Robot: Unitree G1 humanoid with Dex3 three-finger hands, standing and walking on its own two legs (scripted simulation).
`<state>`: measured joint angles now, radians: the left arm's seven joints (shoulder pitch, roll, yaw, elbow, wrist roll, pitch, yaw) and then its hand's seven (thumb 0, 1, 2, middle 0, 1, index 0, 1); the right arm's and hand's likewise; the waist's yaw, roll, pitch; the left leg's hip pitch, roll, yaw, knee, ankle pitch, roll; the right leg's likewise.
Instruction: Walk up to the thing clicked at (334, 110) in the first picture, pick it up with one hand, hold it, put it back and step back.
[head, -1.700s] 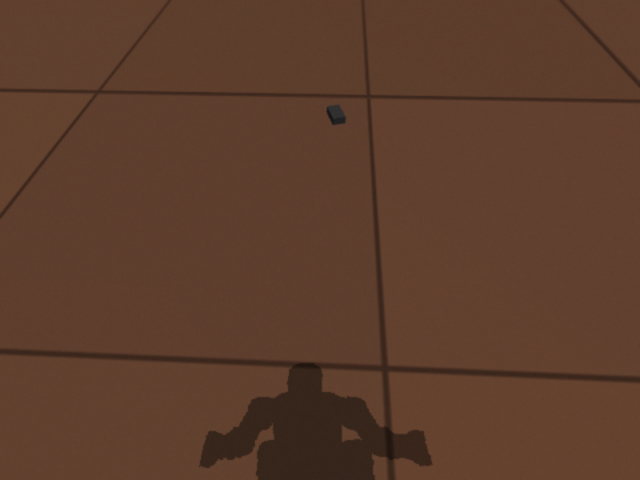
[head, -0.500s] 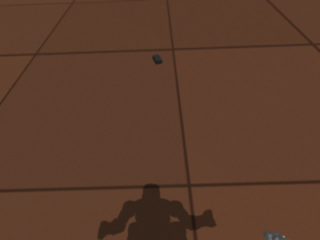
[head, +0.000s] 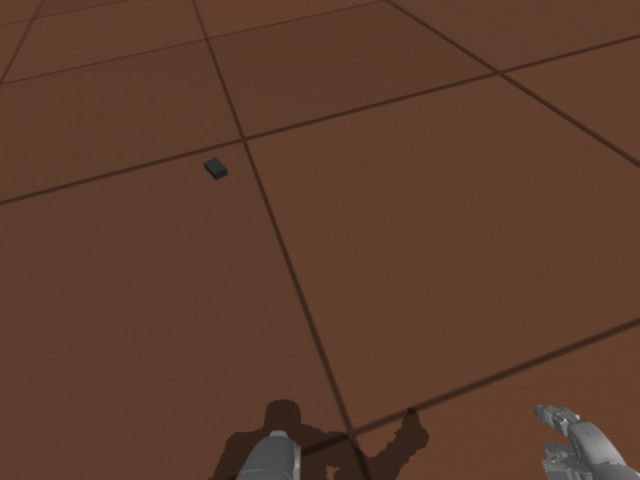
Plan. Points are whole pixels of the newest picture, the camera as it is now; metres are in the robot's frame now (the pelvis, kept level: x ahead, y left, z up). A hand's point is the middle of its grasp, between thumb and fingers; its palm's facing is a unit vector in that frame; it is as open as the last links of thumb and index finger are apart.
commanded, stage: walk up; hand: left
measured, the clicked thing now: (215, 168) +1.68 +0.72 -0.74
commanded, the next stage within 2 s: none
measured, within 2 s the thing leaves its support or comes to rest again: neither
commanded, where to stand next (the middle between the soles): +1.23 +0.84 m, yaw -50 degrees
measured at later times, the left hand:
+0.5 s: hand (143, 273) +0.50 +0.41 -0.11, palm faces -0.30 -0.82 -0.48, open 7.4 cm
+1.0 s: hand (98, 227) +0.65 +0.58 -0.13, palm faces -0.34 -0.74 -0.57, open 7.4 cm
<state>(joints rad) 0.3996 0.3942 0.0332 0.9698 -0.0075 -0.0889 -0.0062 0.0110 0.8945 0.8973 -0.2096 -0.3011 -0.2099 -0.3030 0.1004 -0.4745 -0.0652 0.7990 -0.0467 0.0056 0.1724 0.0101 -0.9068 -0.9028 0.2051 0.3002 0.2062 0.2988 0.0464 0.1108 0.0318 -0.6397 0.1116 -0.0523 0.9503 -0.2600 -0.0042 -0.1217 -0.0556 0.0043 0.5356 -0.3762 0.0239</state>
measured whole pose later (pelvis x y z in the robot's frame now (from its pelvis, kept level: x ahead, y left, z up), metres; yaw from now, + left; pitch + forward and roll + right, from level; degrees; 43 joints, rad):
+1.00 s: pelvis +0.52 +0.29 -0.02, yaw -23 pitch +0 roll -4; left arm 0.40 0.45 0.07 0.91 0.03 -0.09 0.06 0.01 0.89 0.90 -0.21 -0.30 -0.21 -0.30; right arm 0.18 -0.52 -0.13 0.75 -0.06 0.07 0.14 0.01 -0.91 -0.90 0.20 0.30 0.21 0.30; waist 0.01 0.15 0.05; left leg -0.55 0.18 -0.07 0.82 -0.25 -0.01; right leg -0.27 -0.10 0.04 0.67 -0.41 0.05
